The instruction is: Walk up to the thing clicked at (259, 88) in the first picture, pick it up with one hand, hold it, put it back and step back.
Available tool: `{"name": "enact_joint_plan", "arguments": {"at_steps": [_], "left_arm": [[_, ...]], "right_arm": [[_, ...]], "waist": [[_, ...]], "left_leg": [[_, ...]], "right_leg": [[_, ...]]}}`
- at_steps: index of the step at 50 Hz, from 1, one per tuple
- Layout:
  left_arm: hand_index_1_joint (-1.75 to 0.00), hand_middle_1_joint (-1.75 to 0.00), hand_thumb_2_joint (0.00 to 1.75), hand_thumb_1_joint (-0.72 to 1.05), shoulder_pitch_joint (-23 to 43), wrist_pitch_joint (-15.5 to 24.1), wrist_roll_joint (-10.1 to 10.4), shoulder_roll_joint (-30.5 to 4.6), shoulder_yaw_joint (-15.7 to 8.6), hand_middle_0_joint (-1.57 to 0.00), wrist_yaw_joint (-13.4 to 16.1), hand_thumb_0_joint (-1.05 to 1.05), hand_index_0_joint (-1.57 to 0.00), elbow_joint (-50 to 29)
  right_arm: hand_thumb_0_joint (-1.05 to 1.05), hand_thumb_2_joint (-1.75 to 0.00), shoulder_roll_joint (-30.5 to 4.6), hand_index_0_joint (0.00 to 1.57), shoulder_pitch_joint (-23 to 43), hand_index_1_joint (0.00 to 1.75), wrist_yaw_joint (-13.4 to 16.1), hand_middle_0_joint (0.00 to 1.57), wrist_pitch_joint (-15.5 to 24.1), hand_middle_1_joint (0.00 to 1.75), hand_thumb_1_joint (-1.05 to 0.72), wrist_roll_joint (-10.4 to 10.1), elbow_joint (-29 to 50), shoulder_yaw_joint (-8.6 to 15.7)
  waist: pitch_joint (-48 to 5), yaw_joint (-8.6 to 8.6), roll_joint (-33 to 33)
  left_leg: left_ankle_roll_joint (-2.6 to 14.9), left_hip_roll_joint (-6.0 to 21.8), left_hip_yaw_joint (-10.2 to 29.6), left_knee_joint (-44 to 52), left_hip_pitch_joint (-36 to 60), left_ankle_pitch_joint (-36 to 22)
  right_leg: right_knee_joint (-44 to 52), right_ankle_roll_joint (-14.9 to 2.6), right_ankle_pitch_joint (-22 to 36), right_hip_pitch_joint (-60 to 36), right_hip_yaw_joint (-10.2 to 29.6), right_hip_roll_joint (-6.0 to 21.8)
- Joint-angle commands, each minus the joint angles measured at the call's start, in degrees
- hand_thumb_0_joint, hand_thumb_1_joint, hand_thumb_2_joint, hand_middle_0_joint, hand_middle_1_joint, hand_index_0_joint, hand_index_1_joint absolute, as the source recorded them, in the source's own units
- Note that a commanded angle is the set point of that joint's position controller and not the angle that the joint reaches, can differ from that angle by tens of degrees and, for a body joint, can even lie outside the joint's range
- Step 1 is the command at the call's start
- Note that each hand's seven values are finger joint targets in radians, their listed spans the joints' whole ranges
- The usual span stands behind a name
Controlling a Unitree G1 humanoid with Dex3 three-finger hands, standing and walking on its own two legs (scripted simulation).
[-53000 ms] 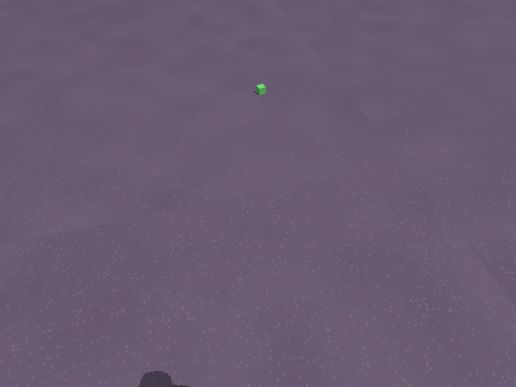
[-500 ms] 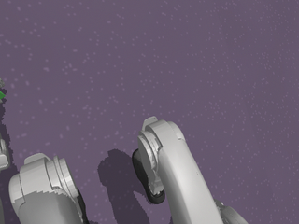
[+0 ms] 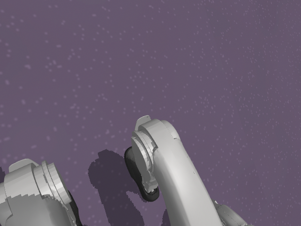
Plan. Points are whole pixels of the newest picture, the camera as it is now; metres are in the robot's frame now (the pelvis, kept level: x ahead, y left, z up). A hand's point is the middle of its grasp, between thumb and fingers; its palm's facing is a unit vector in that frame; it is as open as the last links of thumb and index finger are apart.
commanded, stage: rest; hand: left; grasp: from above
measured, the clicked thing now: out of the picture +0.48 +0.31 -0.28
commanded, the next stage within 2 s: open in 0.08 s
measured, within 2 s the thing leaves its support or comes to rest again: neither
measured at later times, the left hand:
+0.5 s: hand out of the picture +0.47 +0.30 -0.25, palm faces -0.41 -0.20 -0.89, open 9.2 cm
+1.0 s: hand out of the picture +0.47 +0.30 -0.25, palm faces -0.43 -0.20 -0.88, open 13.6 cm
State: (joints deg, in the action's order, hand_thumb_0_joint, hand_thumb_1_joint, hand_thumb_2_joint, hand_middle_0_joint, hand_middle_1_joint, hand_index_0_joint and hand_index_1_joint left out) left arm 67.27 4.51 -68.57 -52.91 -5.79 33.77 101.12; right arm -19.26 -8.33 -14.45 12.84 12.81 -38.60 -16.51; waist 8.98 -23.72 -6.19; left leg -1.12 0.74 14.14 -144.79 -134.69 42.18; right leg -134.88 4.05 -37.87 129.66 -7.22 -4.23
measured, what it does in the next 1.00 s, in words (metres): stands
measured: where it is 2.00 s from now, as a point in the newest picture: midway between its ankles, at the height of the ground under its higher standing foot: (111, 203)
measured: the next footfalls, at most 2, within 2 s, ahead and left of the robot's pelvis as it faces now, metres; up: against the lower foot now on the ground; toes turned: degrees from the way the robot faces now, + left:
none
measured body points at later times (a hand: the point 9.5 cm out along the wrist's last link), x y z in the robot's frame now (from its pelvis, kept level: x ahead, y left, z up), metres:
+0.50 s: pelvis -0.01 +0.00 +0.00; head +0.29 +0.12 +0.32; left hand +0.49 +0.30 -0.20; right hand +0.02 -0.25 -0.05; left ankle +0.06 +0.13 -0.28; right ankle +0.11 -0.12 -0.27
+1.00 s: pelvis -0.01 +0.00 +0.01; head +0.29 +0.12 +0.32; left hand +0.49 +0.31 -0.20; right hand +0.02 -0.24 -0.04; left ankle +0.06 +0.13 -0.28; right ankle +0.11 -0.12 -0.27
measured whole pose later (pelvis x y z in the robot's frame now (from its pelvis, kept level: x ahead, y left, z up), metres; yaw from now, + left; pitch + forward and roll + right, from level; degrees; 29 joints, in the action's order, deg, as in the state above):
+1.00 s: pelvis -0.01 +0.00 +0.01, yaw -1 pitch +29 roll -15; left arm 68.2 5.4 -68.1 -57.4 -4.6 33.7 102.1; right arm -20.4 -8.5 -14.5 13.9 12.9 -36.0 -18.6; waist 11.1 -25.2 -7.7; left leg -0.6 0.9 15.2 -143.8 -133.8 41.1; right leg -132.6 4.1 -36.5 127.8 -8.4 -4.4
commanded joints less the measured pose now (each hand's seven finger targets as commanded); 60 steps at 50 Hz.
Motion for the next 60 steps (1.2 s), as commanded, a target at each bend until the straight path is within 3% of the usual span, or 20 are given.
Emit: {"name": "enact_joint_plan", "arguments": {"at_steps": [1,3,5,9,13,14,16,17,21,23,31,32,36,39,40,41,45,48,53,60], "left_arm": [[-0.25,-0.27,0.30,0.73,16.6,0.2,0.3,-12.8,-0.2,-1.13,3.0,0.00,-1.14,-4.5],[-0.26,-0.27,0.32,0.71,16.6,0.5,0.0,-12.9,0.2,-1.12,3.0,0.00,-1.13,-5.0],[-0.28,-0.29,0.32,0.73,17.5,0.6,-0.2,-11.4,1.5,-1.13,2.8,0.00,-1.14,-4.9],[-0.26,-0.28,0.31,0.74,17.2,0.9,-0.2,-13.3,0.9,-1.13,3.3,0.00,-1.15,-3.6],[-0.32,-0.34,0.29,0.42,17.7,0.9,-0.2,-12.9,1.7,-0.81,3.3,0.00,-0.83,-4.0],[-0.35,-0.37,0.32,0.34,16.3,0.8,-0.3,-15.3,0.0,-0.77,3.9,0.00,-0.79,-2.9],[-0.39,-0.40,0.39,0.19,16.9,0.9,-0.5,-15.3,0.4,-0.71,4.3,0.00,-0.72,-3.6],[-0.43,-0.43,0.43,0.15,18.2,0.8,-0.9,-13.3,1.8,-0.68,4.0,0.00,-0.69,-4.6],[-0.48,-0.47,0.53,0.03,17.0,0.3,-0.1,-13.6,1.4,-0.61,3.9,0.00,-0.60,-2.9],[-0.51,-0.49,0.58,-0.03,16.7,0.0,-0.1,-14.7,0.4,-0.57,3.6,0.00,-0.55,-3.5],[-0.66,-0.64,0.73,-0.22,16.1,-0.1,1.2,-13.6,2.5,-0.41,1.9,0.00,-0.39,-5.9],[-0.68,-0.66,0.75,-0.24,14.7,-0.2,1.4,-15.4,0.9,-0.39,2.1,0.00,-0.37,-4.5],[-0.76,-0.73,0.85,-0.36,15.4,0.0,1.2,-14.3,1.7,-0.30,1.9,0.00,-0.27,-6.2],[-0.81,-0.78,0.88,-0.40,15.8,0.2,1.3,-13.5,2.5,-0.26,1.7,0.00,-0.23,-5.1],[-0.82,-0.79,0.91,-0.42,15.7,0.3,1.2,-14.8,1.4,-0.24,1.9,0.00,-0.21,-5.7],[-0.84,-0.80,0.92,-0.45,18.3,0.7,1.5,-13.7,2.8,-0.23,1.8,0.00,-0.19,-7.9],[-0.90,-0.87,0.96,-0.49,13.8,0.5,0.8,-14.4,1.8,-0.17,2.1,0.00,-0.14,-3.2],[-0.93,-0.90,0.99,-0.52,16.3,0.7,0.5,-15.4,1.0,-0.14,2.3,0.00,-0.11,-4.9],[-0.96,-0.94,1.03,-0.57,18.1,1.0,0.7,-14.4,2.8,-0.10,2.3,0.00,-0.07,-7.0],[-0.98,-0.96,1.05,-0.58,15.4,0.2,1.0,-15.3,1.8,-0.08,2.4,0.00,-0.05,-4.8]], "right_arm": [[0.00,-0.90,-19.1,0.20,-12.7,0.30,0.3,0.20,0.5,0.30,-0.90,-0.3,-1.6,5.0],[0.00,-0.90,-19.1,0.20,-12.0,0.30,0.5,0.20,0.4,0.30,-0.90,-0.4,-0.9,4.8],[0.00,-0.90,-18.9,0.20,-12.0,0.30,0.3,0.20,0.6,0.30,-0.90,-0.1,-0.7,4.4],[0.00,-0.90,-19.9,0.20,-12.3,0.30,0.4,0.20,1.0,0.30,-0.90,-0.1,-0.3,4.0],[0.00,-0.90,-19.8,0.20,-11.7,0.30,0.2,0.20,1.4,0.30,-0.90,0.0,-0.2,3.8],[0.00,-0.90,-20.4,0.20,-12.0,0.30,0.5,0.20,1.1,0.30,-0.89,0.1,-0.5,4.1],[0.00,-0.90,-20.2,0.20,-11.3,0.30,0.5,0.20,0.9,0.30,-0.89,0.0,-0.2,3.9],[0.00,-0.90,-19.9,0.20,-11.4,0.30,0.4,0.20,1.1,0.30,-0.89,0.1,0.2,3.8],[0.00,-0.90,-20.4,0.20,-11.6,0.30,0.1,0.20,1.5,0.30,-0.90,0.2,-0.1,4.0],[0.00,-0.90,-20.7,0.20,-12.3,0.30,0.0,0.20,1.8,0.30,-0.89,0.2,-0.3,4.0],[0.00,-0.90,-20.2,0.20,-12.7,0.30,-0.2,0.20,1.5,0.30,-0.89,-0.2,0.2,3.7],[0.00,-0.90,-20.6,0.20,-13.3,0.30,0.0,0.20,1.2,0.30,-0.89,-0.4,-0.2,3.8],[0.00,-0.90,-20.6,0.20,-12.8,0.30,0.2,0.20,1.1,0.30,-0.89,-0.5,-0.2,3.7],[0.00,-0.90,-20.2,0.20,-13.3,0.30,0.1,0.20,0.9,0.30,-0.89,-0.4,-0.1,3.6],[0.00,-0.90,-20.4,0.20,-13.3,0.30,0.3,0.20,0.8,0.30,-0.89,-0.4,0.0,3.5],[0.00,-0.90,-20.0,0.20,-12.3,0.30,0.3,0.20,1.1,0.30,-0.89,-0.6,0.6,3.3],[0.00,-0.90,-20.7,0.20,-12.9,0.30,0.5,0.20,0.9,0.30,-0.89,-0.3,0.6,3.6],[0.00,-0.90,-20.3,0.20,-13.3,0.30,0.4,0.20,1.1,0.30,-0.89,-0.2,0.4,3.2],[0.00,-0.90,-20.5,0.20,-12.5,0.30,0.6,0.20,1.1,0.30,-0.89,-0.2,1.2,3.2],[0.00,-0.90,-20.4,0.20,-13.0,0.30,0.6,0.20,0.9,0.30,-0.88,-0.2,0.7,3.2]], "waist": [[-38.0,-3.20,29.1],[-38.5,-2.85,29.0],[-38.0,-3.97,29.7],[-36.4,-4.04,28.6],[-35.4,-4.20,29.1],[-36.0,-4.09,29.1],[-36.7,-3.72,29.8],[-35.8,-4.44,30.4],[-34.5,-5.00,29.7],[-35.0,-4.54,30.1],[-36.3,-4.63,29.5],[-37.1,-4.11,29.7],[-37.3,-4.07,31.7],[-33.8,-5.18,29.4],[-35.5,-4.50,29.9],[-35.0,-4.37,30.9],[-34.2,-4.93,29.0],[-34.8,-4.94,30.0],[-34.4,-5.41,30.0],[-34.6,-4.92,29.8]], "left_leg": [[1.65,1.7,-6.2,14.5,26.9,-15.5],[1.67,1.7,-6.1,14.7,27.3,-14.9],[1.54,1.7,-6.0,14.7,28.2,-15.1],[1.84,1.7,-5.9,14.4,26.4,-14.2],[1.56,1.9,-5.5,14.6,27.7,-13.5],[1.50,1.9,-5.4,15.4,27.6,-13.1],[1.30,2.1,-5.2,15.6,28.1,-13.1],[1.29,1.9,-5.3,15.4,28.4,-13.2],[1.27,2.1,-5.1,15.4,28.2,-12.5],[1.31,2.1,-4.9,15.1,28.5,-13.9],[1.44,2.1,-5.4,15.0,28.0,-16.0],[1.44,2.2,-5.3,15.2,28.0,-16.3],[0.88,2.3,-4.4,15.8,30.4,-17.0],[1.43,2.1,-5.2,15.3,27.0,-14.7],[1.31,2.2,-5.1,15.7,28.3,-15.6],[1.20,2.1,-5.0,15.9,28.7,-14.3],[1.24,2.1,-4.9,16.4,28.1,-13.2],[1.09,2.3,-4.4,16.5,29.3,-14.0],[1.30,2.2,-5.1,16.0,28.6,-13.5],[1.19,2.3,-4.9,16.2,28.5,-14.4]], "right_leg": [[10.5,-5.31,16.6,-23.7,-8.1,-1.6],[11.1,-5.34,16.0,-24.0,-8.1,-1.8],[10.7,-5.36,16.4,-23.9,-8.3,-1.7],[11.4,-5.06,15.8,-24.1,-8.3,-1.8],[11.0,-5.18,15.2,-22.6,-8.7,-1.8],[11.7,-5.21,14.9,-24.0,-8.7,-1.9],[11.3,-5.33,14.9,-23.8,-8.8,-1.9],[11.1,-5.35,15.0,-22.9,-8.8,-1.8],[11.3,-5.16,14.7,-22.6,-8.9,-1.6],[11.3,-5.05,15.6,-22.6,-8.8,-1.5],[12.0,-5.04,17.5,-26.1,-8.5,-2.0],[12.2,-5.01,17.9,-26.8,-8.6,-1.9],[11.2,-5.32,17.8,-24.2,-9.2,-1.8],[12.1,-5.13,16.6,-24.7,-8.6,-2.0],[12.3,-5.17,17.2,-25.5,-8.7,-2.0],[11.9,-5.43,15.8,-23.5,-8.6,-1.9],[12.5,-5.29,15.1,-24.4,-9.0,-1.9],[12.1,-5.23,15.6,-23.6,-9.1,-1.5],[12.8,-5.11,15.7,-24.5,-8.6,-1.8],[12.8,-5.15,16.3,-25.1,-8.8,-1.8]]}}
